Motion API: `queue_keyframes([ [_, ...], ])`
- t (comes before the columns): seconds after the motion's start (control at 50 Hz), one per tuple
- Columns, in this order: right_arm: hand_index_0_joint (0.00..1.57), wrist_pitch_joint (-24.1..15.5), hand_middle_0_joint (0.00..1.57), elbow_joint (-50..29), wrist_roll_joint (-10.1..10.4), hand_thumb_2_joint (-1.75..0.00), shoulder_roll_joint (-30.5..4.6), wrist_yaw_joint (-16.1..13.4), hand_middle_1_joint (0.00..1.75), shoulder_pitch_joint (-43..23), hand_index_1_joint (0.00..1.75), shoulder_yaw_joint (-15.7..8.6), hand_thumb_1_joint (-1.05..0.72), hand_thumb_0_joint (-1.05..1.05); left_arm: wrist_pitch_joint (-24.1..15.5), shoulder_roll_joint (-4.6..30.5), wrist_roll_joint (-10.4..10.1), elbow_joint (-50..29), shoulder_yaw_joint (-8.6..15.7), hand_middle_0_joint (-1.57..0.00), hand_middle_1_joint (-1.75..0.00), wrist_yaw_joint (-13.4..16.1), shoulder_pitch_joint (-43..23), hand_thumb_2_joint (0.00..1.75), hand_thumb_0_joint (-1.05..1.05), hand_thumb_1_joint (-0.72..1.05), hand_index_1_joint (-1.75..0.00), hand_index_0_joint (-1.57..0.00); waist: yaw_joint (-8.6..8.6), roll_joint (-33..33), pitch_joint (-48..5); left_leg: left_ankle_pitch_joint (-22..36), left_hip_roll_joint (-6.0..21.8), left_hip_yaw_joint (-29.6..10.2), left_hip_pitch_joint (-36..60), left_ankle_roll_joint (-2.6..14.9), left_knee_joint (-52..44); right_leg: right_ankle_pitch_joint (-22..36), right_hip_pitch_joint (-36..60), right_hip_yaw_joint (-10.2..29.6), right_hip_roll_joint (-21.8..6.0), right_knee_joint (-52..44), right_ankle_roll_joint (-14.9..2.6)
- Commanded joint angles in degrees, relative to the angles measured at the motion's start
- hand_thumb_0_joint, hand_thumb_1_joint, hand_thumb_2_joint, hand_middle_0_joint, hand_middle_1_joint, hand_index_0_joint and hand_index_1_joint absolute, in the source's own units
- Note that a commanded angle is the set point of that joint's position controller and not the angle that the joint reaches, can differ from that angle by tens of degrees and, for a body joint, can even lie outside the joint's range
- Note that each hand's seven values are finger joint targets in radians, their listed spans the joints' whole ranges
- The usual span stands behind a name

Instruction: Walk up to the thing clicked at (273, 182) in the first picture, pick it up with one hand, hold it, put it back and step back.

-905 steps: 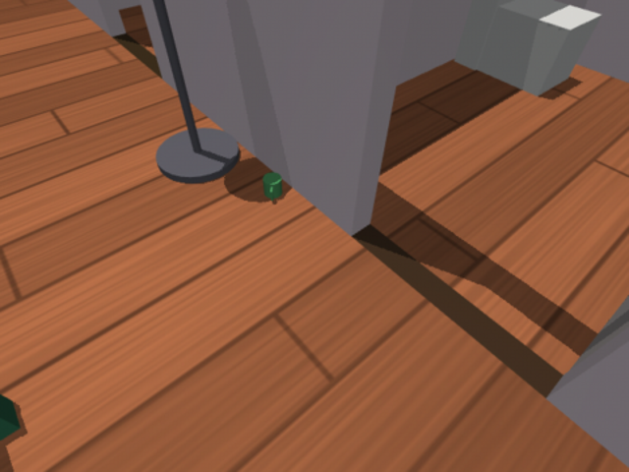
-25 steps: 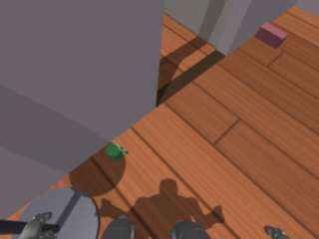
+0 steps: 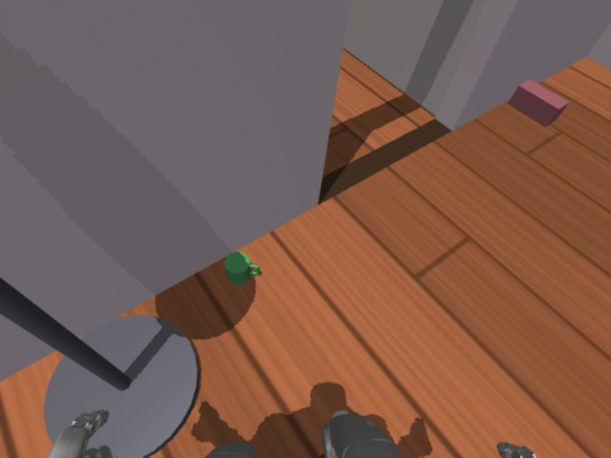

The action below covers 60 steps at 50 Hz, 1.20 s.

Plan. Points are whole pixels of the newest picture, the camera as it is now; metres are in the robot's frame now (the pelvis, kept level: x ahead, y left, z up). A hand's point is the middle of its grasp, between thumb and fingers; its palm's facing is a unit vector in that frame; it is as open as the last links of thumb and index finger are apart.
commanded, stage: walk up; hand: left
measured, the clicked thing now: (242, 268) +0.75 +0.18 -0.71
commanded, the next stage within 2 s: stand in 1.36 s
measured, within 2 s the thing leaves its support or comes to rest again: neither
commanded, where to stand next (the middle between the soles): +0.37 -0.04 m, yaw +1 degrees
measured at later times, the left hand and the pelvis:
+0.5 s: hand out of the picture +0.00 +0.26 -0.14, palm faces +0.02 -0.92 -0.38, open 7.4 cm; pelvis -0.05 -0.01 +0.01, yaw +0 degrees
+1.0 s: hand out of the picture +0.09 +0.24 -0.13, palm faces +0.01 -0.94 -0.34, open 7.4 cm; pelvis -0.01 -0.02 +0.01, yaw +0 degrees
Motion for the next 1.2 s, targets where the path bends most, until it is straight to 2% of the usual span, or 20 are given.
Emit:
queue_keyframes([
  [0.0,0.20,-2.7,0.20,-5.5,-0.1,-0.90,-15.3,-1.5,0.30,-5.2,0.30,-4.4,-0.90,0.00,-1.9,11.3,-1.0,-1.5,4.0,-0.20,-0.30,-0.2,4.2,0.90,0.00,0.90,-0.30,-0.20,2.29,10.1,-7.9,6.4,14.6,-12.3,-2.6,8.04,-17.6,2.7,3.7,4.2,0.2,6.6,0.11],
  [0.1,0.20,-2.1,0.20,-4.6,-0.7,-0.90,-15.6,-0.2,0.30,-0.6,0.30,-5.0,-0.90,0.00,-4.1,10.4,-0.2,-0.1,2.7,-0.20,-0.30,-1.4,1.5,0.90,0.00,0.90,-0.30,-0.20,-2.41,13.9,-8.3,-11.8,14.3,-13.2,3.8,8.85,-18.7,-3.0,7.7,-3.4,-2.3,-17.8,1.57],
  [0.16,0.20,-0.9,0.20,-4.9,0.0,-0.90,-15.7,0.3,0.30,-2.0,0.30,-4.8,-0.90,0.00,-5.6,9.2,0.1,4.9,2.8,-0.20,-0.30,-0.7,9.4,0.90,0.00,0.90,-0.30,-0.20,1.34,12.8,-8.6,-7.3,11.8,-9.1,-2.8,5.86,-13.1,8.2,21.0,-6.4,-0.8,-36.6,-1.17],
  [0.18,0.20,-0.7,0.20,-5.2,0.5,-0.90,-13.2,0.4,0.30,-1.4,0.30,-4.2,-0.90,0.00,-6.3,10.8,0.6,5.6,3.4,-0.20,-0.30,-0.4,10.8,0.90,0.00,0.90,-0.30,-0.20,1.88,8.4,-10.4,-4.9,10.0,-7.5,-7.1,3.31,-7.3,9.3,27.1,-0.4,-3.9,-38.6,-2.29],
  [0.2,0.20,-0.9,0.20,-6.7,1.2,-0.90,-9.6,0.7,0.30,-4.1,0.30,-3.2,-0.90,0.00,-6.8,14.4,1.2,5.1,4.1,-0.20,-0.30,-0.1,10.9,0.90,0.00,0.90,-0.30,-0.20,3.24,-3.4,-8.7,-9.1,2.4,-3.3,-16.1,-1.35,1.4,-2.9,25.3,18.2,-13.6,-41.7,-6.25],
  [0.22,0.20,-0.7,0.20,-6.1,0.9,-0.90,-11.3,0.0,0.30,-5.3,0.30,-3.8,-0.90,0.00,-6.8,18.7,1.2,3.7,4.7,-0.20,-0.30,-0.2,6.7,0.90,0.00,0.90,-0.30,-0.20,3.58,-5.8,-4.1,-13.6,1.2,-5.2,-12.1,-2.49,10.1,-15.0,10.2,27.0,-23.1,-45.7,-11.83],
  [0.24,0.20,-0.7,0.20,-4.6,1.1,-0.90,-12.6,0.1,0.30,-3.5,0.30,-4.3,-0.90,0.00,-7.2,17.2,0.9,2.3,4.2,-0.20,-0.30,-0.2,2.2,0.90,0.00,0.90,-0.30,-0.20,1.60,-2.4,-1.2,-11.3,2.5,-8.7,-10.5,-2.55,13.5,-13.9,7.3,25.6,-23.3,-45.6,-12.44],
  [0.28,0.20,-1.4,0.20,-3.0,1.8,-0.90,-12.1,0.6,0.30,-1.4,0.30,-3.9,-0.90,0.00,-7.9,13.7,0.3,2.4,3.4,-0.20,-0.30,0.1,1.5,0.90,0.00,0.90,-0.30,-0.20,0.65,-2.2,-2.2,-6.9,1.9,-8.2,-11.8,-2.48,11.4,-1.9,12.8,16.2,-18.0,-43.1,-9.64],
  [0.36,0.20,-2.4,0.20,-2.4,1.0,-0.90,-11.9,1.1,0.30,-1.9,0.30,-3.6,-0.90,0.00,-7.9,14.1,0.2,3.2,3.5,-0.20,-0.30,-0.3,4.7,0.90,0.00,0.90,-0.30,-0.20,2.71,-6.6,-4.1,-7.2,2.4,-4.1,-10.1,-2.77,3.6,10.5,17.8,9.9,-16.5,-40.5,-8.74],
  [0.46,0.20,-3.6,0.20,1.2,0.6,-0.90,-11.5,0.4,0.30,4.7,0.30,-4.6,-0.90,0.00,-6.6,10.9,-0.6,1.9,1.4,-0.20,-0.30,-0.6,2.3,0.90,0.00,0.90,-0.30,-0.20,-1.65,-1.6,-10.3,7.8,2.5,-3.1,12.2,-1.04,-15.5,26.6,10.2,-0.2,-11.7,-26.0,-4.05],
  [0.48,0.20,-3.9,0.20,1.1,0.4,-0.90,-14.9,0.1,0.30,5.3,0.30,-5.1,-0.90,0.00,-6.5,8.1,-1.5,1.7,0.7,-0.20,-0.30,-0.6,2.0,0.90,0.00,0.90,-0.30,-0.20,-1.59,8.8,-12.9,8.2,12.8,-18.2,13.1,2.81,-18.5,17.3,6.2,-5.5,-5.3,-17.4,-0.95],
  [0.5,0.20,-3.9,0.20,0.8,0.7,-0.90,-18.3,0.3,0.30,4.7,0.30,-5.7,-0.90,0.00,-5.9,9.8,-1.8,2.6,1.4,-0.20,-0.30,-0.2,1.6,0.90,0.00,0.90,-0.30,-0.20,-1.12,10.7,-11.3,-1.5,18.8,-25.9,7.4,8.94,-20.8,-2.1,5.7,-5.5,-3.0,-13.3,-0.86],
  [0.52,0.20,-4.0,0.20,0.6,0.7,-0.90,-18.4,0.4,0.30,4.1,0.30,-5.8,-0.90,0.00,-5.8,11.4,-1.4,3.0,1.7,-0.20,-0.30,-0.1,1.6,0.90,0.00,0.90,-0.30,-0.20,-1.31,10.0,-9.5,-5.7,20.0,-27.7,4.7,11.44,-22.0,-5.5,5.6,-2.7,-4.4,-8.7,-1.08],
  [0.68,0.20,-2.8,0.20,-0.8,1.7,-0.90,-12.6,0.3,0.30,-3.2,0.30,-3.3,-0.90,0.00,-6.9,9.2,-0.4,7.6,1.8,-0.20,-0.30,-0.1,5.8,0.90,0.00,0.90,-0.30,-0.20,2.64,9.8,-10.5,9.6,10.7,-10.5,-4.4,2.74,-12.2,15.7,23.3,-5.5,-3.8,-33.6,-0.73],
  [0.72,0.20,-2.4,0.20,-1.2,2.4,-0.90,-8.8,0.2,0.30,-4.1,0.30,-2.2,-0.90,0.00,-7.5,14.9,0.2,7.4,2.9,-0.20,-0.30,0.3,5.3,0.90,0.00,0.90,-0.30,-0.20,2.96,-2.2,-9.2,-2.8,2.4,-5.5,-11.5,-1.61,-2.1,5.7,22.4,13.4,-15.5,-40.6,-5.53],
  [0.76,0.20,-2.2,0.20,1.8,1.6,-0.90,-10.7,-0.1,0.30,0.6,0.30,-2.9,-0.90,0.00,-7.6,15.7,0.1,4.3,2.6,-0.20,-0.30,-0.1,-3.8,0.90,0.00,0.90,-0.30,-0.20,-0.67,-3.1,-6.7,-9.1,3.0,-3.1,-3.9,-2.50,3.5,4.0,12.3,16.2,-22.4,-40.4,-11.73],
  [0.84,0.20,-3.5,0.20,4.8,0.9,-0.90,-10.8,0.0,0.30,2.9,0.30,-2.8,-0.90,0.00,-7.0,11.5,-0.7,4.9,1.1,-0.20,-0.30,-0.4,-6.1,0.90,0.00,0.90,-0.30,-0.20,-1.92,-2.8,-8.7,9.7,5.1,-6.0,6.5,-0.74,-13.0,20.7,9.8,2.4,-13.3,-32.8,-3.79],
  [0.88,0.20,-4.1,0.20,3.9,1.1,-0.90,-13.2,0.1,0.30,-2.1,0.30,-2.6,-0.90,0.00,-6.7,10.2,-1.7,6.4,1.0,-0.20,-0.30,-0.5,-3.3,0.90,0.00,0.90,-0.30,-0.20,1.49,2.2,-9.9,12.5,9.9,-12.0,2.2,1.76,-14.9,15.4,15.4,-1.8,-7.6,-31.7,-1.04],
  [1.02,0.20,-3.9,0.20,6.1,1.7,-0.90,-12.0,-0.5,0.30,-3.0,0.30,-1.9,-0.90,0.00,-6.8,10.7,-1.9,8.9,0.8,-0.20,-0.30,0.0,-3.9,0.90,0.00,0.90,-0.30,-0.20,0.75,5.3,-14.2,28.1,7.9,-6.5,5.1,0.30,-12.1,30.8,23.4,-1.9,-9.8,-31.6,-2.15],
  [1.18,0.20,-3.3,0.20,6.8,1.6,-0.90,-11.2,-0.6,0.30,-6.3,0.30,-1.9,-0.90,0.00,-6.5,10.4,-1.6,10.8,0.6,-0.20,-0.30,0.1,-5.2,0.90,0.00,0.90,-0.30,-0.20,0.53,3.9,-13.5,23.8,8.1,-6.2,5.0,0.39,-13.6,29.9,24.1,-2.3,-10.0,-34.3,-1.56],
])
